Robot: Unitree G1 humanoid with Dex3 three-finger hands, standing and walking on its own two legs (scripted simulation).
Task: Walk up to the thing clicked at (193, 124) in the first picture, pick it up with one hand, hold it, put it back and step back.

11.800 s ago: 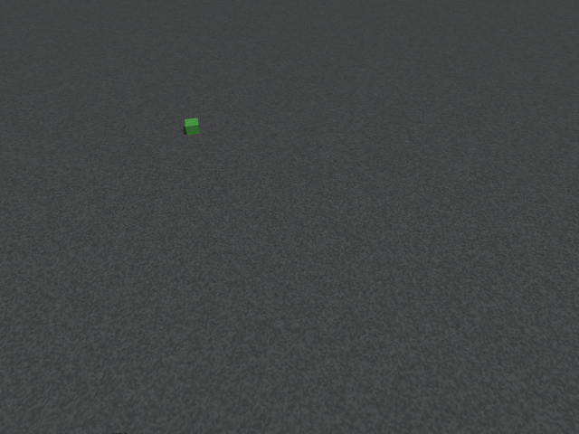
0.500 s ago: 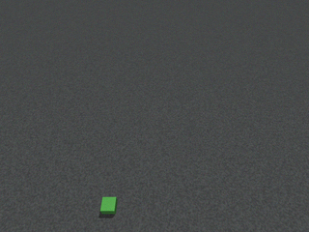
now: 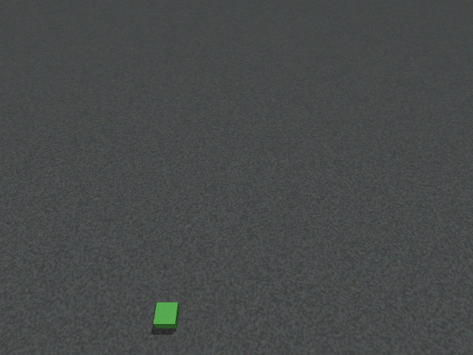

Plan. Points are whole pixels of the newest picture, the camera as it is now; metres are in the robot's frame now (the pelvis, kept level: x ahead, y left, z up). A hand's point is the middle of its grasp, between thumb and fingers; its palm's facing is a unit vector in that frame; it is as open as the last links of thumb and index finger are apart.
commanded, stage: walk up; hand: left
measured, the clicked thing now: (167, 315) +0.43 +0.28 -0.75
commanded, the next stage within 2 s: stand in 1.34 s
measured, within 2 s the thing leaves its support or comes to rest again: neither
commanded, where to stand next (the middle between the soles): +0.07 +0.00 m, yaw +0 degrees
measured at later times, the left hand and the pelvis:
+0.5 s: hand out of the picture +0.10 +0.25 -0.16, palm faces -0.03 -0.94 -0.34, open 7.4 cm; pelvis +0.02 -0.01 +0.00, yaw -2 degrees
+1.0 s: hand out of the picture +0.12 +0.23 -0.16, palm faces -0.05 -0.94 -0.34, open 7.4 cm; pelvis +0.02 -0.02 -0.01, yaw -3 degrees
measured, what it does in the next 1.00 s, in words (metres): stands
